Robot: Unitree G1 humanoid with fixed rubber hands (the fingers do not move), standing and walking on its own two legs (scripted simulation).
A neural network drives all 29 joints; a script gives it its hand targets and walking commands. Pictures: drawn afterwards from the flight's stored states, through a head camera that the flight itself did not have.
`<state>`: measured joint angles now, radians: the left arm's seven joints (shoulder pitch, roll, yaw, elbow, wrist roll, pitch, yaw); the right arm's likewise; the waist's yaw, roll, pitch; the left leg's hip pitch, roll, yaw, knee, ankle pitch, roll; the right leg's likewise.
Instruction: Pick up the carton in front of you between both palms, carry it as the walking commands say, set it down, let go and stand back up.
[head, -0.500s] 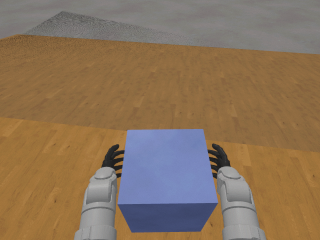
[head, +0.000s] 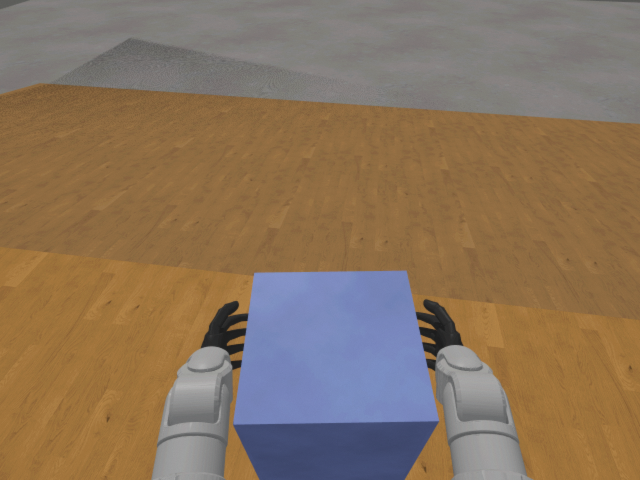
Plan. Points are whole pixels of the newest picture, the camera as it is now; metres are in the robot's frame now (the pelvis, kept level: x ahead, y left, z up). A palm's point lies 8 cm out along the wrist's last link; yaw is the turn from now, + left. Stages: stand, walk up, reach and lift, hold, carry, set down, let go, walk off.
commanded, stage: reach and lift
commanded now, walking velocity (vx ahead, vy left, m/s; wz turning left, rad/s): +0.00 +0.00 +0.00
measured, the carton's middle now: (331, 381) +0.29 +0.00 -0.04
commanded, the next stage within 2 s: hold in 0.06 s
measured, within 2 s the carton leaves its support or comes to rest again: neither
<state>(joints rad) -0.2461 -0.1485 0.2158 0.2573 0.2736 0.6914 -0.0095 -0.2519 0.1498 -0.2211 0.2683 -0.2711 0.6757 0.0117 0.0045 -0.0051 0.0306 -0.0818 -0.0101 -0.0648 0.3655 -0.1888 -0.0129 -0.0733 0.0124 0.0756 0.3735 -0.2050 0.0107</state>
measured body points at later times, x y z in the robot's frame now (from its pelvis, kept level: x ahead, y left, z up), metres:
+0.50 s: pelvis -0.01 +0.00 +0.00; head -0.06 +0.00 +0.45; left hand +0.29 +0.15 +0.04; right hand +0.29 -0.15 +0.04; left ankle +0.01 +0.13 -0.74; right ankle +0.00 -0.13 -0.74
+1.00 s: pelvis +0.15 -0.01 -0.02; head +0.13 +0.00 +0.43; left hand +0.40 +0.15 +0.05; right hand +0.41 -0.16 +0.05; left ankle +0.15 +0.09 -0.72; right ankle +0.01 -0.13 -0.75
